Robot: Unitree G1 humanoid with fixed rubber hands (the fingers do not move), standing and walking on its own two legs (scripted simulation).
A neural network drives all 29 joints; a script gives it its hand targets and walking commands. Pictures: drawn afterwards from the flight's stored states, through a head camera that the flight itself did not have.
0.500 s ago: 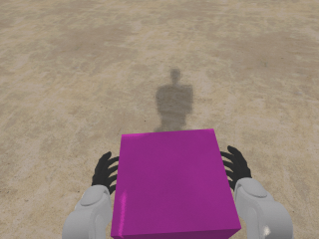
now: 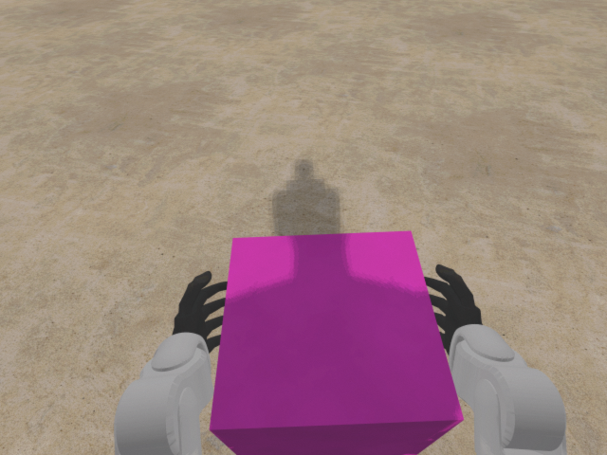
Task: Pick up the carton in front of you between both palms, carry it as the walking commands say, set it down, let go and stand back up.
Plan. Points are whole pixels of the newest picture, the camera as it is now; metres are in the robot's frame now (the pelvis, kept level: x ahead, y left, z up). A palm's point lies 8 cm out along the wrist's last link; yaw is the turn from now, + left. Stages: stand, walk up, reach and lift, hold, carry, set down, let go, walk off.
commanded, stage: carry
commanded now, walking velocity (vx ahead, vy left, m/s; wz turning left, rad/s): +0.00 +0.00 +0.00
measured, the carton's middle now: (325, 357) +0.24 +0.00 +0.03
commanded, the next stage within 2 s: hold in 1.36 s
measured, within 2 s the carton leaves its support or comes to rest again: neither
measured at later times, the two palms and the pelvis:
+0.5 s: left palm (210, 339) +0.24 +0.13 +0.09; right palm (468, 331) +0.24 -0.17 +0.09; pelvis +0.01 -0.02 -0.01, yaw +0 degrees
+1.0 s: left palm (218, 359) +0.24 +0.13 +0.04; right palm (459, 352) +0.24 -0.17 +0.04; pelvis -0.03 -0.02 +0.00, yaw +0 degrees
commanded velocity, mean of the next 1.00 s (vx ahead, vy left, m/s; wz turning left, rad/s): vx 0.00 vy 0.00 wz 0.00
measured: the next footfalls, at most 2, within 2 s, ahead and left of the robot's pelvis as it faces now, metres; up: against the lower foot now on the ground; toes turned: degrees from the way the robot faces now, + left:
none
